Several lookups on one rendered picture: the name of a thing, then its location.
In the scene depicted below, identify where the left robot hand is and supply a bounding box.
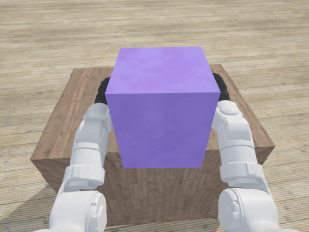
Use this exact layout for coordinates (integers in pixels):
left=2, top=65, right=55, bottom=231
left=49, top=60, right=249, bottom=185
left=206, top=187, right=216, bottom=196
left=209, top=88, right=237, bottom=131
left=94, top=77, right=110, bottom=105

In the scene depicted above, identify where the robot left upper arm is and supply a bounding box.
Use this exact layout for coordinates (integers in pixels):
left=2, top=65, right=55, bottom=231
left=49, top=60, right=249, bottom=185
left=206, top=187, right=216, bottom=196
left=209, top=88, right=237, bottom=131
left=33, top=190, right=107, bottom=232

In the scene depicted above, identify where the right robot hand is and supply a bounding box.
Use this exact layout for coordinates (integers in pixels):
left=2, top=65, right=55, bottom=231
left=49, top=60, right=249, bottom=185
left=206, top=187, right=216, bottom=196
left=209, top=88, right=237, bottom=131
left=212, top=72, right=230, bottom=101

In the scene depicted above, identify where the carton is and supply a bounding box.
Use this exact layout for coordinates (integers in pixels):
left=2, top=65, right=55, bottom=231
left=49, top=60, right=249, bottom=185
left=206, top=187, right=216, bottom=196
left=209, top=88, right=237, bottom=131
left=105, top=46, right=221, bottom=169

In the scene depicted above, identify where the robot right upper arm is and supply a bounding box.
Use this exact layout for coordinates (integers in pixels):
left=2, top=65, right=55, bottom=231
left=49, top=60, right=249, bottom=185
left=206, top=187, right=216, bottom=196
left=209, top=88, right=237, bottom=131
left=218, top=188, right=301, bottom=232

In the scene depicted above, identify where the pedestal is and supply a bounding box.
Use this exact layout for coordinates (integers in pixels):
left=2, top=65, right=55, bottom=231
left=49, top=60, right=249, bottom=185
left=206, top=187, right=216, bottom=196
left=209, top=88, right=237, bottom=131
left=29, top=64, right=275, bottom=227

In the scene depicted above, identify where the left robot forearm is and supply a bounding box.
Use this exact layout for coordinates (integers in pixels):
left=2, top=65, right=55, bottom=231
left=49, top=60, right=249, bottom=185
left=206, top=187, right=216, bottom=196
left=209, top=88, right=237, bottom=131
left=49, top=102, right=112, bottom=228

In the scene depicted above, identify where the right robot forearm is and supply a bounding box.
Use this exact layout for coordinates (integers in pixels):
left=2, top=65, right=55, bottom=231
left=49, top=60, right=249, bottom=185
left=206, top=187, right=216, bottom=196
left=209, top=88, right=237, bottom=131
left=212, top=100, right=279, bottom=224

